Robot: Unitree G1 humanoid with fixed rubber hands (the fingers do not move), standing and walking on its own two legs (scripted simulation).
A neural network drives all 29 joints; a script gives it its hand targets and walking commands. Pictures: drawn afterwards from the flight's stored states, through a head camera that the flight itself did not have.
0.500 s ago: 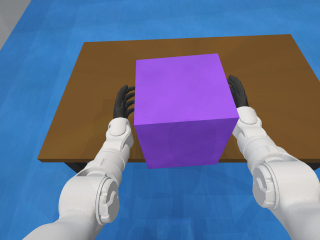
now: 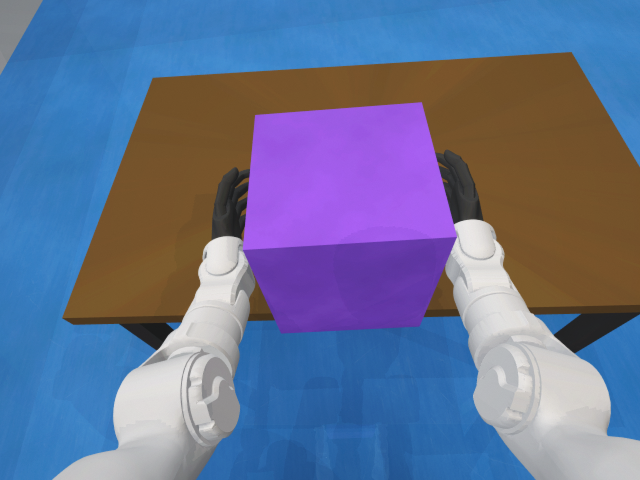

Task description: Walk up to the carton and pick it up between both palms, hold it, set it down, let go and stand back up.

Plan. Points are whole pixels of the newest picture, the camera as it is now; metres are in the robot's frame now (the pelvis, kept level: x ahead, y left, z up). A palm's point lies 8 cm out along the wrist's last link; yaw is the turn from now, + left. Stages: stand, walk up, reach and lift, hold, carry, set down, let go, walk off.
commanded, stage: reach and lift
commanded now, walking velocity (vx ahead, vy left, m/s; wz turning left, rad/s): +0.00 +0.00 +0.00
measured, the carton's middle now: (344, 229) +0.44 -0.01 +0.01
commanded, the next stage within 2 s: none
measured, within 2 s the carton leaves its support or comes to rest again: leaves its support in 0.90 s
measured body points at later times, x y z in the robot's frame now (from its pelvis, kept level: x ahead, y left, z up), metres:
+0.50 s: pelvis +0.00 +0.00 +0.00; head +0.09 -0.02 +0.44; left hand +0.44 +0.14 +0.04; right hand +0.44 -0.16 +0.04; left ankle +0.01 +0.17 -0.73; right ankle -0.01 -0.11 -0.73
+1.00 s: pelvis -0.01 +0.00 +0.00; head +0.07 -0.01 +0.44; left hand +0.42 +0.14 +0.04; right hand +0.43 -0.16 +0.05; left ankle +0.01 +0.17 -0.73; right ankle -0.01 -0.11 -0.73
